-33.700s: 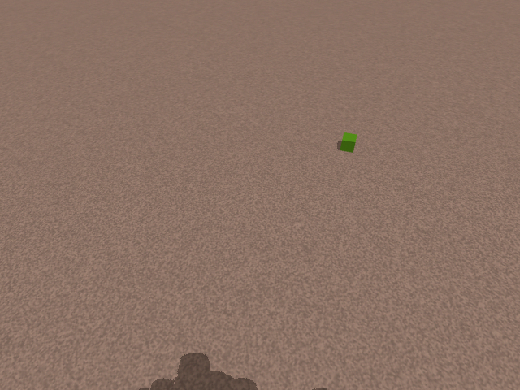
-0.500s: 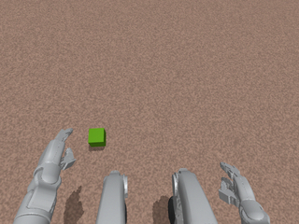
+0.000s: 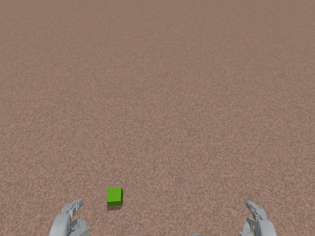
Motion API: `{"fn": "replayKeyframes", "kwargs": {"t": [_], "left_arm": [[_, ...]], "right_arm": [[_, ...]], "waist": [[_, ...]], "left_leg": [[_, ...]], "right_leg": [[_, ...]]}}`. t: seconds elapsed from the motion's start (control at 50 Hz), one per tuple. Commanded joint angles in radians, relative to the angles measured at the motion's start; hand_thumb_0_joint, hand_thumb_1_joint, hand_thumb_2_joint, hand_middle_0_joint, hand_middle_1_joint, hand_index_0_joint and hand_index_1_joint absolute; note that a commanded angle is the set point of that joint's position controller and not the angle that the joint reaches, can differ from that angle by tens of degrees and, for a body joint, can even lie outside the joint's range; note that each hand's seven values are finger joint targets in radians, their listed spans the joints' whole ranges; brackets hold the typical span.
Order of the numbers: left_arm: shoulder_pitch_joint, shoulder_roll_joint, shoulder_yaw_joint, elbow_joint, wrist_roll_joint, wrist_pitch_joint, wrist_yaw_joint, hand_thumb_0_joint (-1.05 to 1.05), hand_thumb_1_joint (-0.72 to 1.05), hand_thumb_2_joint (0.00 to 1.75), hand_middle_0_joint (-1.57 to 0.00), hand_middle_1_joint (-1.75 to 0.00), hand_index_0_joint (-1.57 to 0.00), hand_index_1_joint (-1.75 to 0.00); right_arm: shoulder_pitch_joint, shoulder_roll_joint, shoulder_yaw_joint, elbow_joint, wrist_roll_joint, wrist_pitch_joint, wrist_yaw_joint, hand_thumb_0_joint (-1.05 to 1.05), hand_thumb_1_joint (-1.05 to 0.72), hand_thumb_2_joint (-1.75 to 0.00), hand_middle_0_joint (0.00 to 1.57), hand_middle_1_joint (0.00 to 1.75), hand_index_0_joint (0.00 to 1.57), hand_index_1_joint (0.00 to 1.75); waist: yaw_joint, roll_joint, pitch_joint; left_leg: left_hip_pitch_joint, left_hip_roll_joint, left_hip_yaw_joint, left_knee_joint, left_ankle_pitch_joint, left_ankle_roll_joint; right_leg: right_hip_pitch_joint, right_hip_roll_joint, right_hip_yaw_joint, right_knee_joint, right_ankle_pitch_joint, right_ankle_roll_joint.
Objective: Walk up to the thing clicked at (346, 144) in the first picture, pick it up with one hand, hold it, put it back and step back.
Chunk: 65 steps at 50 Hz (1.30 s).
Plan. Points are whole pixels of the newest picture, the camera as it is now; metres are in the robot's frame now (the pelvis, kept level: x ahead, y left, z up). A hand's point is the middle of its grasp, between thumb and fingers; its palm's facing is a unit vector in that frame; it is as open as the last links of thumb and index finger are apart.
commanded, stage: home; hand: left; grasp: from above
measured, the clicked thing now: (115, 196) +0.47 +0.24 -0.66
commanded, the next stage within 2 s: none
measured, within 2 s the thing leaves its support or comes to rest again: neither
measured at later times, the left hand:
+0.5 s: hand (86, 235) +0.17 +0.18 -0.03, palm faces +0.07 -0.98 -0.20, open 7.4 cm
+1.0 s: hand out of the picture +0.17 +0.17 -0.03, palm faces +0.06 -0.98 -0.21, open 7.4 cm
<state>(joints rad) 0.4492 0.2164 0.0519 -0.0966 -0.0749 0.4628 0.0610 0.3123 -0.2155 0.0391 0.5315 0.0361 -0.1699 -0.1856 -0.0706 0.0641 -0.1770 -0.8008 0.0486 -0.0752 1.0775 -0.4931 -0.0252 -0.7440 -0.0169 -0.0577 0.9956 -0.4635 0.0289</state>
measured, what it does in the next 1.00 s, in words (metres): stands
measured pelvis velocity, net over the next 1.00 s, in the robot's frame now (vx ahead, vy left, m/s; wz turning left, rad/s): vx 0.01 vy -0.01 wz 0.01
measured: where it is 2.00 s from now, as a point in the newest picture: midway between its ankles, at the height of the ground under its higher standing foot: outside the picture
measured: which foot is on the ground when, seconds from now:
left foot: down 0.00-1.00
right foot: down 0.00-1.00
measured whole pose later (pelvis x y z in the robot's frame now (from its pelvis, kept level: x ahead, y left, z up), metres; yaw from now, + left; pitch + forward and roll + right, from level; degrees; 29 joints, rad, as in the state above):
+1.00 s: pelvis +0.01 -0.01 +0.01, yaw +1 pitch +9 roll -3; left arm 0.49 0.22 0.03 -0.12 -0.05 0.47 0.02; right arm 0.28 -0.22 0.03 0.55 0.01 -0.25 -0.19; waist -0.04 0.06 -0.15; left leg -0.69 0.04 -0.07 1.01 -0.48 -0.03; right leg -0.64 -0.02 -0.06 0.94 -0.46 0.02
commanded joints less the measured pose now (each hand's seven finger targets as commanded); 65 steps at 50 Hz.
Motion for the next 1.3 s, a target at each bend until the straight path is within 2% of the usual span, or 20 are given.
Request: {"fn": "replayKeyframes", "kwargs": {"t": [0.0,0.06,0.14,0.26,0.32,0.46,0.56,0.78,0.92,1.12,1.16,1.28], "left_arm": [[0.025,0.095,0.041,-0.210,0.013,-0.034,-0.008,0.00,0.90,0.90,-0.20,-0.30,-0.20,-0.30],[0.040,0.094,0.041,-0.230,0.017,-0.035,-0.022,0.00,0.90,0.90,-0.20,-0.30,-0.20,-0.30],[0.018,0.091,0.032,-0.220,0.022,-0.042,-0.037,0.00,0.90,0.90,-0.20,-0.30,-0.20,-0.30],[0.019,0.103,0.047,-0.211,0.027,-0.054,-0.045,0.00,0.90,0.90,-0.20,-0.30,-0.20,-0.30],[0.005,0.114,0.050,-0.231,0.033,-0.058,-0.038,0.00,0.90,0.90,-0.20,-0.30,-0.20,-0.30],[0.029,0.111,0.046,-0.216,0.039,-0.054,-0.032,0.00,0.90,0.90,-0.20,-0.30,-0.20,-0.30],[0.024,0.102,0.039,-0.214,0.033,-0.052,-0.033,0.00,0.90,0.90,-0.20,-0.30,-0.20,-0.30],[0.021,0.107,0.044,-0.221,0.030,-0.051,-0.035,0.00,0.90,0.90,-0.20,-0.30,-0.20,-0.30],[0.007,0.109,0.039,-0.217,0.032,-0.047,-0.036,0.00,0.90,0.90,-0.20,-0.30,-0.20,-0.30],[0.009,0.108,0.040,-0.214,0.031,-0.043,-0.040,0.00,0.90,0.90,-0.20,-0.30,-0.20,-0.30],[0.014,0.114,0.042,-0.232,0.030,-0.044,-0.038,0.00,0.90,0.90,-0.20,-0.30,-0.20,-0.30],[0.018,0.110,0.040,-0.222,0.027,-0.047,-0.038,0.00,0.90,0.90,-0.20,-0.30,-0.20,-0.30]], "right_arm": [[-0.071,-0.106,-0.048,-0.166,-0.015,-0.080,-0.017,0.00,-0.90,-0.90,0.20,0.30,0.20,0.30],[-0.081,-0.111,-0.053,-0.167,-0.020,-0.095,-0.017,0.00,-0.90,-0.90,0.20,0.30,0.20,0.30],[-0.087,-0.119,-0.057,-0.162,-0.028,-0.116,-0.016,0.00,-0.90,-0.90,0.20,0.30,0.20,0.30],[-0.089,-0.119,-0.062,-0.149,-0.034,-0.134,-0.012,0.00,-0.90,-0.90,0.20,0.30,0.20,0.30],[-0.098,-0.120,-0.058,-0.155,-0.034,-0.136,-0.012,0.00,-0.90,-0.90,0.20,0.30,0.20,0.30],[-0.100,-0.124,-0.061,-0.141,-0.036,-0.132,-0.011,0.00,-0.90,-0.90,0.20,0.30,0.20,0.30],[-0.105,-0.123,-0.059,-0.143,-0.034,-0.133,-0.011,0.00,-0.90,-0.90,0.20,0.30,0.20,0.30],[-0.094,-0.126,-0.064,-0.143,-0.033,-0.135,-0.014,0.00,-0.90,-0.90,0.20,0.30,0.20,0.30],[-0.105,-0.125,-0.061,-0.143,-0.032,-0.138,-0.015,0.00,-0.90,-0.90,0.20,0.30,0.20,0.30],[-0.111,-0.121,-0.057,-0.143,-0.030,-0.146,-0.016,0.00,-0.90,-0.90,0.20,0.30,0.20,0.30],[-0.107,-0.121,-0.058,-0.146,-0.028,-0.144,-0.018,0.00,-0.90,-0.90,0.20,0.30,0.20,0.30],[-0.100,-0.122,-0.059,-0.137,-0.030,-0.146,-0.020,0.00,-0.90,-0.90,0.20,0.30,0.20,0.30]], "waist": [[0.010,-0.021,-0.065],[0.020,-0.024,-0.038],[0.009,-0.033,-0.012],[0.020,-0.012,-0.070],[0.023,-0.015,-0.062],[0.030,-0.012,-0.080],[0.030,-0.018,-0.047],[0.031,-0.018,-0.079],[0.033,-0.021,-0.030],[0.034,-0.017,-0.028],[0.033,-0.013,-0.058],[0.029,-0.030,-0.057]], "left_leg": [[0.160,-0.050,0.021,-0.226,0.157,0.037],[0.173,-0.047,0.022,-0.249,0.150,0.035],[0.186,-0.047,0.025,-0.255,0.150,0.035],[0.211,-0.053,0.037,-0.227,0.229,0.033],[0.212,-0.058,0.046,-0.224,0.214,0.036],[0.228,-0.052,0.040,-0.225,0.267,0.032],[0.206,-0.052,0.037,-0.239,0.199,0.034],[0.213,-0.047,0.036,-0.235,0.221,0.032],[0.188,-0.046,0.033,-0.252,0.149,0.033],[0.171,-0.049,0.036,-0.254,0.097,0.034],[0.192,-0.049,0.042,-0.245,0.138,0.034],[0.194,-0.049,0.042,-0.232,0.168,0.036]], "right_leg": [[0.112,0.043,-0.011,-0.209,0.141,-0.027],[0.118,0.045,-0.023,-0.216,0.123,-0.026],[0.111,0.045,-0.029,-0.216,0.120,-0.024],[0.148,0.037,-0.022,-0.201,0.196,-0.023],[0.151,0.031,-0.015,-0.214,0.192,-0.019],[0.167,0.037,-0.020,-0.198,0.236,-0.023],[0.149,0.037,-0.022,-0.211,0.173,-0.023],[0.159,0.037,-0.019,-0.201,0.188,-0.026],[0.133,0.038,-0.022,-0.215,0.122,-0.024],[0.127,0.035,-0.019,-0.221,0.077,-0.023],[0.136,0.034,-0.015,-0.219,0.110,-0.024],[0.142,0.034,-0.015,-0.213,0.143,-0.020]]}}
